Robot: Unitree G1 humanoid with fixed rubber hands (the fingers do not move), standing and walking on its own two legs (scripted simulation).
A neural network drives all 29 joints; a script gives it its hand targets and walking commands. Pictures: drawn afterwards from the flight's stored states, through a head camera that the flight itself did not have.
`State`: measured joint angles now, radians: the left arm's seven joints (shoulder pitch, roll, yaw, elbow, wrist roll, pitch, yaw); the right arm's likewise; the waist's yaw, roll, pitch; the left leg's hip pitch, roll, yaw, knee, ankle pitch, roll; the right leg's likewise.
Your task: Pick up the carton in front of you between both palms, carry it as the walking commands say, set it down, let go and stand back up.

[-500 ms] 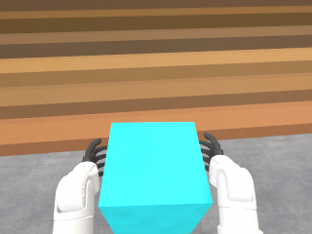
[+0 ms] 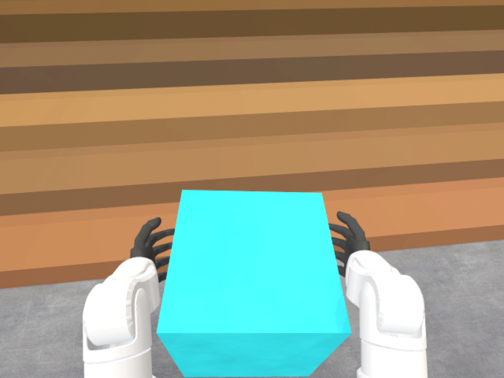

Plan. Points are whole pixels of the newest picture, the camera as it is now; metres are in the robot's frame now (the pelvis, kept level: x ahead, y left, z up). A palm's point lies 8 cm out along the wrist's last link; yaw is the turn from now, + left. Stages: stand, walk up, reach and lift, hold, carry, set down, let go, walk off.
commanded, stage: carry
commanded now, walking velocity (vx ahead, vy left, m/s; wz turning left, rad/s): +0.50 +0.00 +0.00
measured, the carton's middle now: (249, 289) +0.27 +0.01 +0.01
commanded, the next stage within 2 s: none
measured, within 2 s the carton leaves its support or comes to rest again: neither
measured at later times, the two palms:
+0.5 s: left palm (175, 94) +0.62 +0.15 +0.14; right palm (319, 89) +0.65 -0.15 +0.14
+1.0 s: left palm (169, 73) +0.76 +0.19 +0.12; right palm (293, 67) +0.78 -0.11 +0.13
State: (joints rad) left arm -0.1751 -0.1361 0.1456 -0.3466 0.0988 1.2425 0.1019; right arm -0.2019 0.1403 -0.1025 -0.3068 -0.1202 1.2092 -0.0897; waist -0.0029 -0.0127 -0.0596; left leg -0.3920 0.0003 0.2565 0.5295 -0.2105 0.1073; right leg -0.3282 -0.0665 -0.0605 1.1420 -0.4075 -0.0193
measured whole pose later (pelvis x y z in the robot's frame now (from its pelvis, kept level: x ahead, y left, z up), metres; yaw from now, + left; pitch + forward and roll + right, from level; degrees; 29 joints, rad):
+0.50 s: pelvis +0.26 -0.01 -0.01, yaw +3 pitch +4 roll -1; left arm -0.76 -0.01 0.22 -0.13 0.05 1.38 0.15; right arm -0.79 -0.02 -0.24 -0.12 -0.04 1.38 -0.13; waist 0.02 0.05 0.08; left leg -0.35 0.01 0.03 0.87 -0.58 0.03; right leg -0.48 0.00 -0.23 0.55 -0.14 -0.12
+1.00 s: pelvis +0.39 +0.02 +0.03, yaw +3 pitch +7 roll -1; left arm -0.74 -0.06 0.27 -0.01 0.08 1.26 0.15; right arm -0.74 0.04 -0.31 -0.01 -0.08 1.24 -0.12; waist 0.02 0.00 0.09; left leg -0.23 0.01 0.09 0.58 -0.21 0.02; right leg -0.31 -0.02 -0.18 0.44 -0.13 -0.07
